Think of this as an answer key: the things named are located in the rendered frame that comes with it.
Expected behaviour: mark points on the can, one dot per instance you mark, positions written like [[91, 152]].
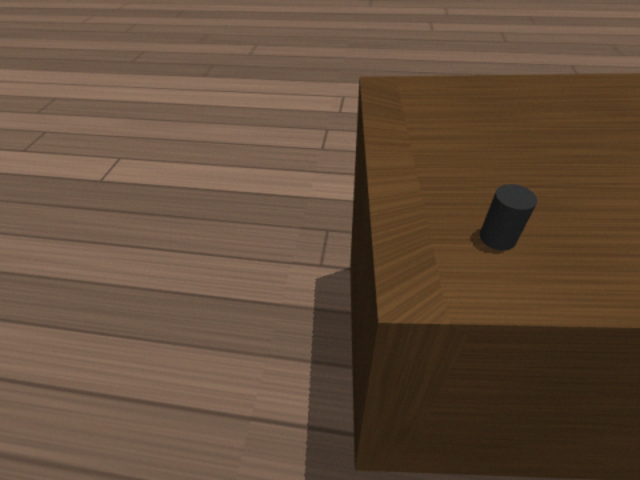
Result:
[[507, 216]]

